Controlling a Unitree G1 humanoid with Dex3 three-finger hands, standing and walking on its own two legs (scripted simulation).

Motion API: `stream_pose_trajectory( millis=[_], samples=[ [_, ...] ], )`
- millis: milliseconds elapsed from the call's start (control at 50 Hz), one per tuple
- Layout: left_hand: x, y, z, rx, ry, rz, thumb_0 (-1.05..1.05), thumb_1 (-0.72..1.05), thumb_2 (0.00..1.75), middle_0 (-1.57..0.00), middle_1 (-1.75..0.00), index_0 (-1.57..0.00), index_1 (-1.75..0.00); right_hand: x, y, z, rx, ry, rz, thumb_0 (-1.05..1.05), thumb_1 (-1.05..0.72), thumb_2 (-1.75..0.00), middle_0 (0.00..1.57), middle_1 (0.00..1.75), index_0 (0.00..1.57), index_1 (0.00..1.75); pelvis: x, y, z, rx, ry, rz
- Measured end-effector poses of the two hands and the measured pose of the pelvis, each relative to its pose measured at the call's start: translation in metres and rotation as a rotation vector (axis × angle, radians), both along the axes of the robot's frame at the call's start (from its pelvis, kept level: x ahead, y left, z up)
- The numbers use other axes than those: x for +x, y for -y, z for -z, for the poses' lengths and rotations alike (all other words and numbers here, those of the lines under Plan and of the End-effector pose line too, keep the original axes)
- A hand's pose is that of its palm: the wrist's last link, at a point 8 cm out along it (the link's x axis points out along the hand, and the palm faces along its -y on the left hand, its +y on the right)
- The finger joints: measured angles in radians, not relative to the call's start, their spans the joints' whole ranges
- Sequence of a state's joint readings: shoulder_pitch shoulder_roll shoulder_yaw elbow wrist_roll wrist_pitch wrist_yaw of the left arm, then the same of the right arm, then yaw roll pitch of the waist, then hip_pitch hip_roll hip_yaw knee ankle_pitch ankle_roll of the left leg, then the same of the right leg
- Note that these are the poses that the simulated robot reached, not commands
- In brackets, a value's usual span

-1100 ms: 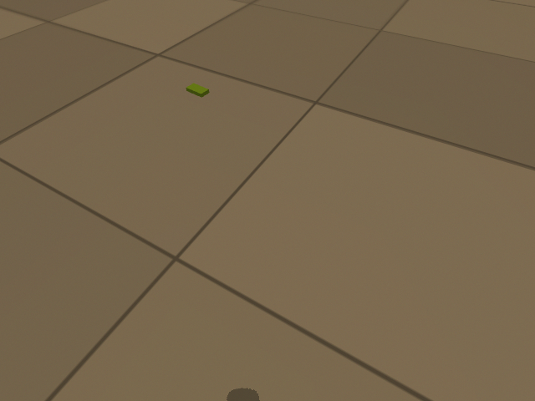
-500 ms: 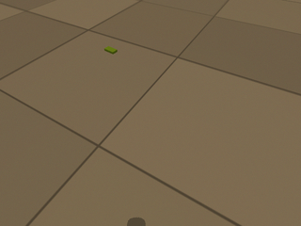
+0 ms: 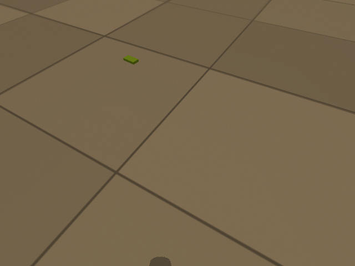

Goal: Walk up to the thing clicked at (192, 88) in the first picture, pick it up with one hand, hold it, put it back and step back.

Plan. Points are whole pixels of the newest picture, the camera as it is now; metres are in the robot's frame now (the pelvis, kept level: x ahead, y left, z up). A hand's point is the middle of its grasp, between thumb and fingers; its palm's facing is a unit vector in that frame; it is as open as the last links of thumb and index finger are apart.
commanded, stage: stand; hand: left
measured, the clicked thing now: (130, 59) +2.25 +0.55 -0.77
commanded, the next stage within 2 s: walk up in 0.02 s
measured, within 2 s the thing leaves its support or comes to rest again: neither
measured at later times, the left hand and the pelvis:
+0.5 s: hand (36, 237) +0.24 +0.40 -0.15, palm faces -0.21 -0.87 -0.45, open 7.4 cm; pelvis +0.12 +0.11 -0.01, yaw -10 degrees
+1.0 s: hand (71, 155) +0.50 +0.39 -0.14, palm faces -0.27 -0.85 -0.46, open 7.4 cm; pelvis +0.38 +0.12 -0.02, yaw -18 degrees
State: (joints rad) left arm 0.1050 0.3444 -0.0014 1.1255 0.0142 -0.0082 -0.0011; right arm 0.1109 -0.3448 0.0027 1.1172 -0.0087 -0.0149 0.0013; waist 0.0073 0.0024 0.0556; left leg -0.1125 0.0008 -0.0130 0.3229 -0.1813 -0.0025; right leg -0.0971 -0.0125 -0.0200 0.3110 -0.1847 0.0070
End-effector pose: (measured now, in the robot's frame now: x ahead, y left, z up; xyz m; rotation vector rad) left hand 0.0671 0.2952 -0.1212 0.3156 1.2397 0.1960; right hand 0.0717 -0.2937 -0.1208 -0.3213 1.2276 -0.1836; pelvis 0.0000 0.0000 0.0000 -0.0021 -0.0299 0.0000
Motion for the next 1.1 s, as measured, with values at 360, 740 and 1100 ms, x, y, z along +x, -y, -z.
stream_pose_trajectory(
  millis=[360, 740, 1100],
  samples=[
    [0.056, -0.130, -0.007, 0.125, -0.012, 0.078, 0.01, 0.89, 0.90, -0.20, -0.30, -0.21, -0.31, 0.084, -0.021, -0.019, -0.052, 0.172, 0.015, 0.00, -0.91, -0.90, 0.20, 0.30, 0.20, 0.30, 0.067, -0.080, 0.022, -0.002, -0.046, 0.096],
    [0.383, -0.097, -0.038, 0.125, 0.251, 0.392, 0.01, 0.90, 0.90, -0.20, -0.30, -0.21, -0.30, 0.090, -0.074, 0.040, 0.042, -0.017, 0.340, 0.01, -0.90, -0.90, 0.20, 0.30, 0.21, 0.30, 0.244, -0.101, 0.033, 0.007, -0.010, 0.254],
    [0.501, -0.174, 0.000, 0.120, 0.031, 0.323, 0.01, 0.89, 0.90, -0.21, -0.30, -0.21, -0.31, 0.394, -0.085, -0.012, -0.040, 0.204, 0.223, 0.00, -0.91, -0.90, 0.20, 0.30, 0.20, 0.30, 0.456, -0.149, 0.031, -0.051, -0.021, 0.336]
  ],
)
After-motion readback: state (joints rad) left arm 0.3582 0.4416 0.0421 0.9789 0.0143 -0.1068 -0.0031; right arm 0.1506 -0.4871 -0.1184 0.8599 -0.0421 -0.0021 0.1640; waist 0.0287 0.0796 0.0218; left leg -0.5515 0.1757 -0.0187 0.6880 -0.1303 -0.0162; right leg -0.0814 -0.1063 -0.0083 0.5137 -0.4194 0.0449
